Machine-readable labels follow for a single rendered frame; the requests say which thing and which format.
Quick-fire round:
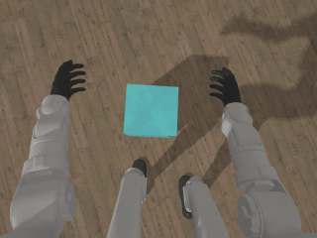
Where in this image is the robot left hand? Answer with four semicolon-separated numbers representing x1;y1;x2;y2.
50;60;86;102

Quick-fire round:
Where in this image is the right robot upper arm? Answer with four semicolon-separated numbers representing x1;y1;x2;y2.
237;191;317;238

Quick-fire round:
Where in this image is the right robot foot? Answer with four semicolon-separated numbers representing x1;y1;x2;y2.
178;175;193;219

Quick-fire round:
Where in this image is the carton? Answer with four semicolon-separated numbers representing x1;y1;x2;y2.
123;83;178;138

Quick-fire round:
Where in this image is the left robot upper arm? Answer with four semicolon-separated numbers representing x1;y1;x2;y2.
0;178;77;238

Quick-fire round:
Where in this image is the left robot forearm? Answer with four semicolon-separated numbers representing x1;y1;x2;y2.
10;94;71;228

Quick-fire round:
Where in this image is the right robot forearm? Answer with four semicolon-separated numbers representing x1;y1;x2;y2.
221;102;302;228

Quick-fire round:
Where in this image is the robot right hand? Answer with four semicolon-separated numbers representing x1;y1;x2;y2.
209;67;242;107

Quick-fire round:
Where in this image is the robot right thigh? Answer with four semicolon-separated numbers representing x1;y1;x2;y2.
182;181;230;238

